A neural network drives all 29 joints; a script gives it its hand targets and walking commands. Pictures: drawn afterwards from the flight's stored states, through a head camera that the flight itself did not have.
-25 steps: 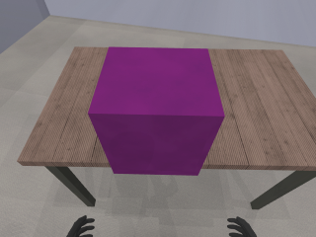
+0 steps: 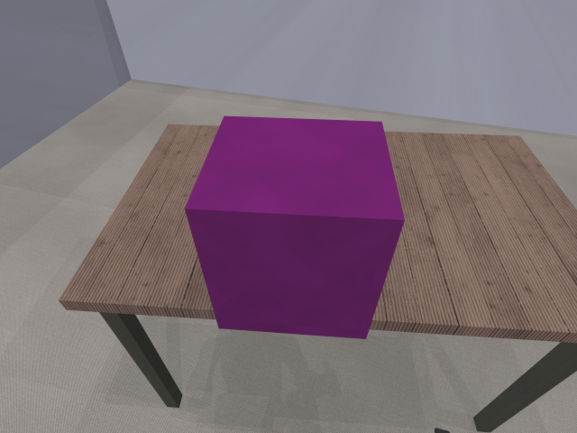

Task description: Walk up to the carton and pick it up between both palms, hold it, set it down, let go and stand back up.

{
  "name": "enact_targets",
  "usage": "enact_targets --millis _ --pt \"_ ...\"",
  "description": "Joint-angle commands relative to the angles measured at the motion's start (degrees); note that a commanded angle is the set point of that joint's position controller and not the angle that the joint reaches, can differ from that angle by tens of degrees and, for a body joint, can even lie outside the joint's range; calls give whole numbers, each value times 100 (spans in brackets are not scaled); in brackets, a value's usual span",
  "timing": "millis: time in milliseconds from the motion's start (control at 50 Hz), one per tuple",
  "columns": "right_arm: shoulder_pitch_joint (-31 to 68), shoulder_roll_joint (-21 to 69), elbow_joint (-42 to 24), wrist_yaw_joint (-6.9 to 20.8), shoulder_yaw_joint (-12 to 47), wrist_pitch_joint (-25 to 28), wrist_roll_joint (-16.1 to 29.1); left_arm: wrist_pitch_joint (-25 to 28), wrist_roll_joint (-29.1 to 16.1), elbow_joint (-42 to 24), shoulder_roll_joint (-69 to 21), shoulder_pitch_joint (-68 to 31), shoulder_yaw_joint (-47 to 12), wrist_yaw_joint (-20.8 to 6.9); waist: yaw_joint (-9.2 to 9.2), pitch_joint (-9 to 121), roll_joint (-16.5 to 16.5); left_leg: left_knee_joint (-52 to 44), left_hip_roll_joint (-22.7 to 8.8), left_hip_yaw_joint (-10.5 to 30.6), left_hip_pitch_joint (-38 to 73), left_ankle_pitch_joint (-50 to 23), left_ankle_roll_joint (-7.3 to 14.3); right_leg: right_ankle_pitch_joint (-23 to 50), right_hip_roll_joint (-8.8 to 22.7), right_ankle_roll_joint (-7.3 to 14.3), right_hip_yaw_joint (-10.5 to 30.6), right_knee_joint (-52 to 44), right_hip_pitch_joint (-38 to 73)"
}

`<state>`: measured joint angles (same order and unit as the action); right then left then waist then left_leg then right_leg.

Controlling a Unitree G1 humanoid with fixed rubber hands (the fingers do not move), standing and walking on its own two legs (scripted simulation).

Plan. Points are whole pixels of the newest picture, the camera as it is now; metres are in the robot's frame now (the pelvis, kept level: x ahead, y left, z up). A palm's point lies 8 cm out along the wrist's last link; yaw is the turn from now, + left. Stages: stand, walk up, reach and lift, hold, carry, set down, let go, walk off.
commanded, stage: stand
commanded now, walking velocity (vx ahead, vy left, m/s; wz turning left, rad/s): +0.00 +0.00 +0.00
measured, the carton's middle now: (296, 229) +0.44 +0.00 +0.05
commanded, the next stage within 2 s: none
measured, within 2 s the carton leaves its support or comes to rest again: neither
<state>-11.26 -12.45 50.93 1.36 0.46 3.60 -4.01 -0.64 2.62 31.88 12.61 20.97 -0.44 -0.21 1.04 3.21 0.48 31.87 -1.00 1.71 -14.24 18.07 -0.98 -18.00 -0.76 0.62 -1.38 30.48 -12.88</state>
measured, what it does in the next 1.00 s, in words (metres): shifts its weight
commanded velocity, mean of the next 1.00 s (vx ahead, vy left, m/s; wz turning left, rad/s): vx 0.00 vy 0.00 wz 0.00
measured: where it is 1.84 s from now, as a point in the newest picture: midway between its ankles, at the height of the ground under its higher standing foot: outside the picture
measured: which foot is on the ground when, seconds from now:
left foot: down 0.00-1.00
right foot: down 0.00-1.00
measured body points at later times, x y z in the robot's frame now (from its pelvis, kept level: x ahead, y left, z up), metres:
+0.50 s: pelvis -0.04 +0.02 +0.01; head -0.06 +0.02 +0.46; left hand -0.05 +0.25 -0.14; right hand -0.07 -0.22 -0.15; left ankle -0.01 +0.13 -0.73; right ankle -0.02 -0.11 -0.73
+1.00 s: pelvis -0.07 +0.01 +0.00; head -0.07 +0.01 +0.45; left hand -0.12 +0.22 -0.15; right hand -0.11 -0.20 -0.16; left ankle -0.01 +0.13 -0.73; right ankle -0.02 -0.11 -0.73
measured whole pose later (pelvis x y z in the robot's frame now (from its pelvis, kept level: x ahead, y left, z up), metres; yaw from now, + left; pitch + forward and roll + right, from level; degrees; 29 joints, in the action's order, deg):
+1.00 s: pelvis -0.07 +0.01 +0.00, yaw -2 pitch +0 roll +0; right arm -20.8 -7.5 65.2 -0.3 -0.7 -0.5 -1.6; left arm 0.6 1.7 61.9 6.2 25.5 -0.5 1.3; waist 0.2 1.1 0.5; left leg 26.9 0.0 -0.4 -17.0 9.9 0.4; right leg -10.2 0.2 -0.2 0.9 27.7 -17.4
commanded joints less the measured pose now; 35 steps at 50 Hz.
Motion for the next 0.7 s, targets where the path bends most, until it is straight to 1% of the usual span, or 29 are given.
enact_targets --millis 0,20,60,80,120,160,180,220,240,260,360,420,440,520,580,600,620,640,660,680 --pt "-308 -897 -211 52 -368 -271 -29 332 -6 -72 670 170 284 -34 -123 -688 -636 -385 -352 351 61 -711 200 1147 704 91 880 -897 -822" --pt "-358 -859 -171 60 -370 -264 -8 350 -23 19 655 237 269 -21 -117 -715 -602 -452 -378 395 14 -804 210 1057 666 107 850 -913 -762" --pt "-505 -839 -25 55 -388 -245 17 376 -31 195 662 273 280 0 -106 -606 -350 -541 -362 418 17 -859 217 886 629 124 845 -910 -619" --pt "-544 -824 41 41 -388 -238 45 380 -31 287 706 325 295 12 -87 -512 -300 -597 -373 422 61 -916 226 904 622 129 817 -897 -502" --pt "-606 -859 154 19 -400 -213 61 378 -34 511 735 533 321 41 -38 -392 -84 -678 -400 465 156 -971 259 927 608 120 824 -856 -374" --pt "-753 -800 276 -8 -396 -213 103 366 -33 745 704 705 328 65 1 -349 97 -805 -408 508 32 -828 282 825 600 124 802 -864 -197" --pt "-825 -782 355 -16 -390 -219 122 361 -32 850 701 740 330 74 -12 -314 125 -872 -382 493 6 -718 269 776 606 122 782 -863 -98" --pt "-881 -723 449 -36 -370 -221 146 354 -26 1052 705 799 345 97 -9 -386 66 -961 -407 503 20 -631 286 687 605 124 790 -899 -106" --pt "-931 -713 526 -50 -369 -229 150 347 -29 1169 631 878 323 102 15 -387 164 -1008 -403 507 44 -559 287 647 603 120 806 -925 -122" --pt "-972 -694 571 -58 -369 -241 166 335 -21 1265 544 892 296 110 -2 -510 160 -1049 -407 506 -2 -484 285 642 611 118 802 -965 -144" --pt "-1180 -528 847 -93 -330 -291 189 278 -38 1719 409 998 258 140 -17 -926 -6 -1347 -408 587 -339 53 312 348 564 63 733 -1029 -188" --pt "-1257 -511 989 -115 -311 -313 196 254 -46 1973 252 1106 210 152 -5 -1151 92 -1468 -401 614 -461 328 311 196 532 55 730 -1069 -288" --pt "-1261 -532 1007 -119 -319 -325 202 252 -46 2032 227 1121 195 152 -8 -1169 65 -1516 -410 628 -545 456 317 148 520 57 708 -1059 -273" --pt "-1377 -406 1143 -140 -294 -342 223 254 -67 2274 177 1082 167 152 -45 -1230 -20 -1545 -421 625 -562 638 345 -73 514 45 735 -1118 -432" --pt "-1418 -338 1212 -155 -274 -347 233 248 -71 2432 130 1124 145 164 -62 -1253 34 -1586 -404 637 -621 777 342 -166 498 33 749 -1103 -514" --pt "-1436 -296 1236 -151 -269 -346 233 246 -72 2472 146 1100 156 161 -72 -1208 -14 -1587 -417 646 -617 842 353 -224 504 41 757 -1096 -504" --pt "-1431 -308 1257 -154 -279 -346 237 242 -81 2516 121 1118 143 167 -64 -1187 60 -1590 -405 622 -590 855 353 -216 499 27 765 -1097 -541" --pt "-1401 -256 1247 -157 -257 -345 245 238 -80 2547 142 1071 150 173 -70 -1142 -54 -1577 -402 630 -571 869 370 -299 515 37 796 -1118 -587" --pt "-1417 -277 1259 -161 -269 -340 240 241 -84 2581 99 1043 135 169 -91 -1117 -13 -1543 -404 619 -543 815 370 -308 507 39 803 -1123 -630" --pt "-1391 -245 1264 -161 -266 -337 238 248 -87 2604 34 985 121 167 -95 -1073 -67 -1539 -400 628 -528 834 376 -288 488 43 782 -1080 -614"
